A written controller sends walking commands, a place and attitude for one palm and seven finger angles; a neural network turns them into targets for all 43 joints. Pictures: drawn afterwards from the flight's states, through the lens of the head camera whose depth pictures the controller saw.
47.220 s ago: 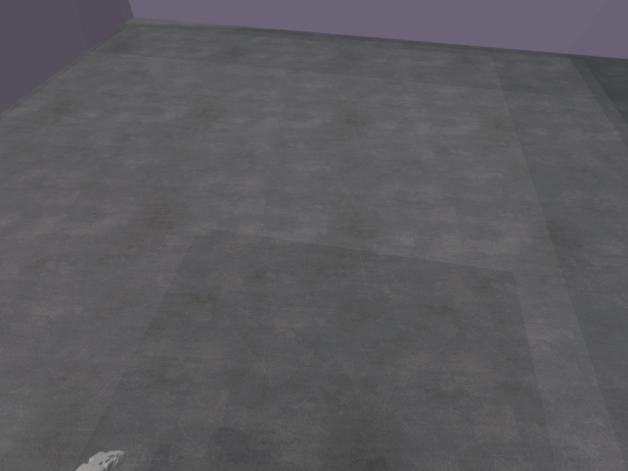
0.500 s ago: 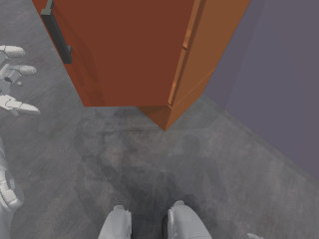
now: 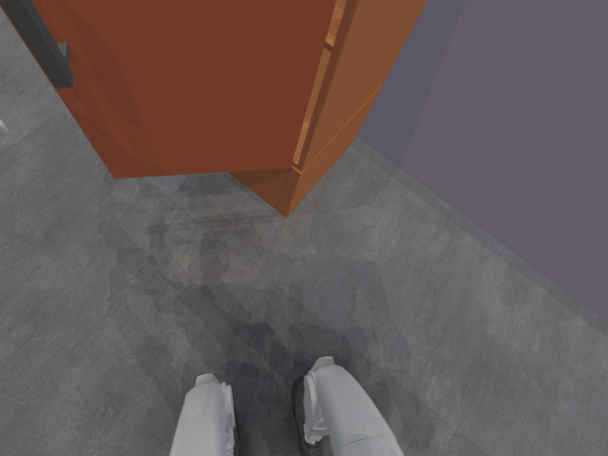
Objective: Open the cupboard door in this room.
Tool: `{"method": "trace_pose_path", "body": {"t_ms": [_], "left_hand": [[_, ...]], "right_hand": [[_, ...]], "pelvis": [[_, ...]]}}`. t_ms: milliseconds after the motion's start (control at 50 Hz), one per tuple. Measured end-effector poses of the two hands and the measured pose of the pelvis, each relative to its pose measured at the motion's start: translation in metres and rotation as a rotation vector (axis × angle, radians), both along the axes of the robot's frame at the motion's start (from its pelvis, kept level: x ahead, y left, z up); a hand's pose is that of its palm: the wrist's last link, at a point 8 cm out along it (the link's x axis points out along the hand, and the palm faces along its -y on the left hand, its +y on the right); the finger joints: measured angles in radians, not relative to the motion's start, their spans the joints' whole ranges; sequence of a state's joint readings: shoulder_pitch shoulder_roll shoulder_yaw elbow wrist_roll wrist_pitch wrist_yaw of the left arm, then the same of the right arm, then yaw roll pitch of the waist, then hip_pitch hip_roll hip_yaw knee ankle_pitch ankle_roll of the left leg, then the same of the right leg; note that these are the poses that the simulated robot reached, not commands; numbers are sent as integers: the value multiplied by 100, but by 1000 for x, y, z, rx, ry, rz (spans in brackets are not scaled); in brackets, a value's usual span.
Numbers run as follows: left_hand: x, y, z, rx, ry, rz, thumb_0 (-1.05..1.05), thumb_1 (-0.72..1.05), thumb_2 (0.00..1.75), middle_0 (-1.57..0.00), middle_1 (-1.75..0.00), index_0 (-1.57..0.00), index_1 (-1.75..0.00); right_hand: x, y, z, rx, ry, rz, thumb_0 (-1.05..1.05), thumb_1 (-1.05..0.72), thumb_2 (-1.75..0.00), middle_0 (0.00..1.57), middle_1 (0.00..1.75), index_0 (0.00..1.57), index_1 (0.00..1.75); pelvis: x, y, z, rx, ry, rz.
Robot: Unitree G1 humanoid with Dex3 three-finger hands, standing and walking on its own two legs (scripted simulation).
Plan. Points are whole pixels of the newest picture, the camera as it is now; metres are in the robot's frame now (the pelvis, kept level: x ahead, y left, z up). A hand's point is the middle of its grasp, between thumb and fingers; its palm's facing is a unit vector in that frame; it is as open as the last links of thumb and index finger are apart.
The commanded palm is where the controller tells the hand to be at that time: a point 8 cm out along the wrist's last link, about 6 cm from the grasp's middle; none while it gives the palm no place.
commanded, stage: move the hooked fingers beside the handle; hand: left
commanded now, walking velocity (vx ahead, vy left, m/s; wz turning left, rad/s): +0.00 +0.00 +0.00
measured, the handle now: (34, 15) +0.61 +0.25 +0.08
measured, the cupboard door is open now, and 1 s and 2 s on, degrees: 47 47 46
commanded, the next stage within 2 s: slide the fingers in behind the handle in 0.92 s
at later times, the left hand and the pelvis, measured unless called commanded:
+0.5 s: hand out of the picture +0.57 +0.32 +0.08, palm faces +0.05 -1.00 -0.02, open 14.0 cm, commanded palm +0.56 +0.33 +0.07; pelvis +0.01 +0.01 +0.00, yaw -1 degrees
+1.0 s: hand out of the picture +0.55 +0.31 +0.08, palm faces +0.06 -1.00 -0.03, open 14.0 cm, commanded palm +0.55 +0.33 +0.07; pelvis +0.01 +0.00 +0.00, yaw -1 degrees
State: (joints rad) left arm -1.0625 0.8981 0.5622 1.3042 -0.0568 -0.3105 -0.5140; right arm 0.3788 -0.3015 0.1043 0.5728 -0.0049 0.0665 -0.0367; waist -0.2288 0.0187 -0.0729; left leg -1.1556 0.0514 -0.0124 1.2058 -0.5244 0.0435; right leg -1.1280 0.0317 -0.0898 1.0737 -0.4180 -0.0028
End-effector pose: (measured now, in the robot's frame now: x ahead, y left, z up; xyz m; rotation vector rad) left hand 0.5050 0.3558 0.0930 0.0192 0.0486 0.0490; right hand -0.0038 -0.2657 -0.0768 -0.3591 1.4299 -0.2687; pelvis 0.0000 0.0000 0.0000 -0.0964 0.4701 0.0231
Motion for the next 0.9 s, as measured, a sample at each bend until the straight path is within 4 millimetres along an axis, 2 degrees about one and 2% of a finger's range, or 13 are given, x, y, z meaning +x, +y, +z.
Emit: {"method": "trace_pose_path", "body": {"t_ms": [200,400,540,680,900], "left_hand": [[31,9,-3,2,-4,1,-1,-50,30,-30,-120,-30,-120],[38,12,-18,-3,10,-3,-1,-50,30,-30,-120,-30,-120],[35,13,-12,6,14,2,-1,-50,30,-30,-120,-30,-120],[29,11,-9,-7,26,2,-1,-50,30,-30,-120,-30,-120],[23,7,-11,0,13,4,-1,-50,30,-30,-120,-30,-120]], "right_hand": [[-19,11,-1,-9,85,-35,0,-91,-90,20,30,20,30],[-28,25,4,15,148,-71,0,-91,-90,20,30,20,30],[-21,26,11,28,141,-72,0,-91,-90,21,30,20,30],[-7,19,14,19,102,-50,0,-91,-90,21,30,20,30],[6,7,8,3,61,-21,0,-91,-90,20,30,20,30]], "pelvis": [[2,5,-9,-22,55,-1],[9,9,-6,-31,74,-7],[15,9,2,-32,61,-1],[19,8,6,-27,41,1],[14,4,2,-23,33,1]]}}
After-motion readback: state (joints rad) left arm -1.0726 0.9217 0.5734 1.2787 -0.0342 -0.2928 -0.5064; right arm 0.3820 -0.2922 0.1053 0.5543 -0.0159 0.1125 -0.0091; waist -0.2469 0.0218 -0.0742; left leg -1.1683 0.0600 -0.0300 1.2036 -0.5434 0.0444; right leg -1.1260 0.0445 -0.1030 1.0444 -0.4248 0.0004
